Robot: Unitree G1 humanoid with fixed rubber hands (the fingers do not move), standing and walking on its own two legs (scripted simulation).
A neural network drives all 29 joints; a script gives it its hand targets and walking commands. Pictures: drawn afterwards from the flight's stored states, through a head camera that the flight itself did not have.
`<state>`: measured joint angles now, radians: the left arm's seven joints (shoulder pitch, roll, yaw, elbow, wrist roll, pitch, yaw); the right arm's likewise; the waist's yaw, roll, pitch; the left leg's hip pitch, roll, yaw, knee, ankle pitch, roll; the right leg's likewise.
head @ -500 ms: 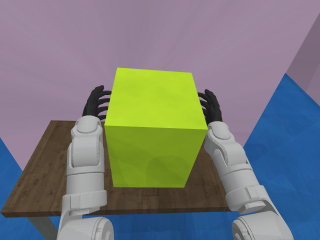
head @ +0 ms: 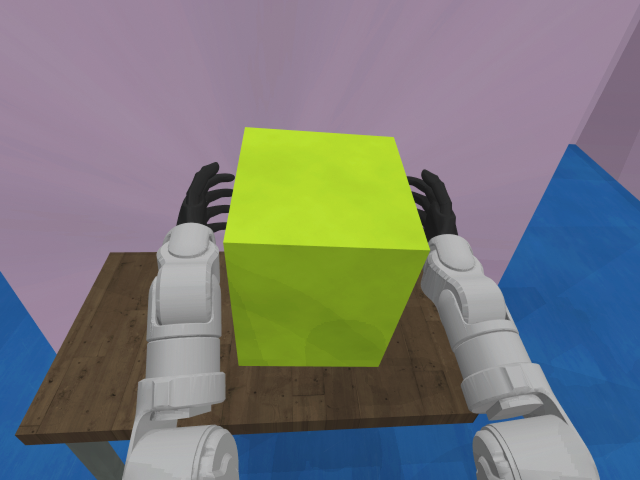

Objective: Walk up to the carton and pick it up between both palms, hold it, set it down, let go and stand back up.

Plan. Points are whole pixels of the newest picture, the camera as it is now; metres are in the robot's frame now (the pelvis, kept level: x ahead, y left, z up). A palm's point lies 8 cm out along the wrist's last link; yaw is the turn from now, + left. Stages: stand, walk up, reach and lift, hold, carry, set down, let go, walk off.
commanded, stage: hold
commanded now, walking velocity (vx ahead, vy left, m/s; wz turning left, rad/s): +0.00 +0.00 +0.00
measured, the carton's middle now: (315, 253) +0.39 +0.01 +0.12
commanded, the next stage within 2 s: none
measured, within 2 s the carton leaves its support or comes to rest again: neither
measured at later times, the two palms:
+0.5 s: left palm (195, 234) +0.35 +0.15 +0.19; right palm (434, 253) +0.35 -0.14 +0.16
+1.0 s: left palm (208, 237) +0.36 +0.14 +0.18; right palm (443, 249) +0.35 -0.15 +0.17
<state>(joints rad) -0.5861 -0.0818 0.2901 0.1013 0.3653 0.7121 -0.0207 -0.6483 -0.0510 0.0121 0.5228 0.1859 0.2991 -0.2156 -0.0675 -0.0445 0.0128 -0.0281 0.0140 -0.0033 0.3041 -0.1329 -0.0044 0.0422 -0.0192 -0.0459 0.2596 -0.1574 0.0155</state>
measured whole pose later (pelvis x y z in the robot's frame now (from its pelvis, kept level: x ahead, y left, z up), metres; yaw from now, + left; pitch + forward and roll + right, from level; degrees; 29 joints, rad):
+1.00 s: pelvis +0.00 +0.00 +0.00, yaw +1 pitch -8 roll -1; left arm -0.52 -0.07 0.25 0.02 0.35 0.71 -0.02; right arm -0.57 -0.04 0.04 0.43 0.21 0.28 -0.24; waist -0.12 -0.05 0.05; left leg -0.03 0.02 -0.02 0.32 -0.14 -0.01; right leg 0.06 -0.02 -0.07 0.25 -0.16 0.01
